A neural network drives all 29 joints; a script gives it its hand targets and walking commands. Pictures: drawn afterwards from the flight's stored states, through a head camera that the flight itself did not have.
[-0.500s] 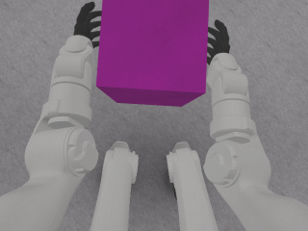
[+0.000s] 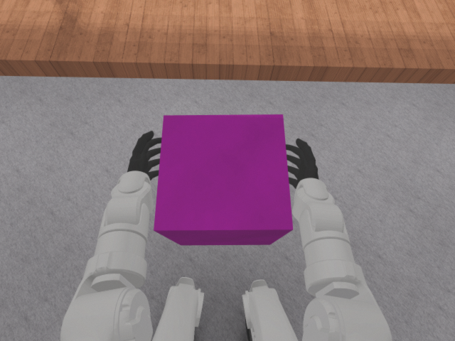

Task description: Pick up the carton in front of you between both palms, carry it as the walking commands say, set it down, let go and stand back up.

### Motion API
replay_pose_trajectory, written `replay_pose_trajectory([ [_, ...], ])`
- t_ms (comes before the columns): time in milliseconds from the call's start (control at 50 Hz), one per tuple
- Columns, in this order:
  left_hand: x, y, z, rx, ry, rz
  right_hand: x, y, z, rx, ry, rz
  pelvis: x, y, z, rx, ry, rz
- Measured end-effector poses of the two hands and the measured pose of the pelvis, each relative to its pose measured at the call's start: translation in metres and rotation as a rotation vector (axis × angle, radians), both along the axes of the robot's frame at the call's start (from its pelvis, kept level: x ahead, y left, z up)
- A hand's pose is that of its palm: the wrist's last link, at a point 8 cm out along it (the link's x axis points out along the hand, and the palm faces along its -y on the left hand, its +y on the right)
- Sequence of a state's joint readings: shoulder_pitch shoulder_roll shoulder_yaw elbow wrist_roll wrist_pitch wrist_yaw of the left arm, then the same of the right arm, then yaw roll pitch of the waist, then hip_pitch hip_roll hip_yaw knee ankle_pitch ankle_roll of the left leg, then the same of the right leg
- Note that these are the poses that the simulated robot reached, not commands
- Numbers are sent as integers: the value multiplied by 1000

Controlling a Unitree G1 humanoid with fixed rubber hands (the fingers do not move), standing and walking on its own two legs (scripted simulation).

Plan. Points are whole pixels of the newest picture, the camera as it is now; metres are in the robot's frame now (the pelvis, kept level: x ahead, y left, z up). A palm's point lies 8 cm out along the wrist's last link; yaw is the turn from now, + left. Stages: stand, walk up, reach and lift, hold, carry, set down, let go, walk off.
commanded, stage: reach and lift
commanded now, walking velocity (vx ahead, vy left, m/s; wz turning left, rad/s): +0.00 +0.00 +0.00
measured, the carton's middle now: (224, 189) +0.42 +0.01 -0.11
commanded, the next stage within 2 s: hold in 1.72 s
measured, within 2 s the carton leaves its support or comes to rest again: neither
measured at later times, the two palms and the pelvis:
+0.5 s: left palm (107, 161) +0.37 +0.16 +0.12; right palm (352, 172) +0.36 -0.14 +0.12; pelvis +0.04 +0.01 +0.12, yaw +0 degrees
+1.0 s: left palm (78, 166) +0.33 +0.15 +0.18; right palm (390, 175) +0.33 -0.15 +0.18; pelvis +0.03 +0.00 +0.15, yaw +1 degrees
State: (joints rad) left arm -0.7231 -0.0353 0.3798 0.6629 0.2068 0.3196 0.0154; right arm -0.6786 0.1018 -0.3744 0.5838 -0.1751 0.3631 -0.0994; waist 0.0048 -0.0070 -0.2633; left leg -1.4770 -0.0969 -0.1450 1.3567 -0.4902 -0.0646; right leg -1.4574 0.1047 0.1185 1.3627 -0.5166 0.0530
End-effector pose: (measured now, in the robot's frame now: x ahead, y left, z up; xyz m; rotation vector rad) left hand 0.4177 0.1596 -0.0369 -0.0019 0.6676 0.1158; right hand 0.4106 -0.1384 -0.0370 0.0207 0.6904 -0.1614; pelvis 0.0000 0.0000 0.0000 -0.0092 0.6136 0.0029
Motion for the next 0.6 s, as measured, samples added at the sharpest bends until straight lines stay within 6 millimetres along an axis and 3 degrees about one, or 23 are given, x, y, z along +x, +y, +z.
replay_pose_trajectory([
  [80, -7, 1, 27, -15, -5, 13, -6, 0, 27, 6, -7, -3, 8, 1, 23, -1, -58, 6],
  [300, -40, -4, 81, -8, 18, 14, -41, -4, 76, 18, 14, -5, 25, 5, 83, 0, -200, 6],
  [480, -49, -4, 149, -33, -51, 37, -47, -5, 146, 25, -56, -3, 40, 6, 119, 3, -356, 4],
  [600, -66, -8, 181, -16, -15, 29, -62, -9, 180, 12, -20, 10, 51, 3, 144, 6, -478, 9],
])
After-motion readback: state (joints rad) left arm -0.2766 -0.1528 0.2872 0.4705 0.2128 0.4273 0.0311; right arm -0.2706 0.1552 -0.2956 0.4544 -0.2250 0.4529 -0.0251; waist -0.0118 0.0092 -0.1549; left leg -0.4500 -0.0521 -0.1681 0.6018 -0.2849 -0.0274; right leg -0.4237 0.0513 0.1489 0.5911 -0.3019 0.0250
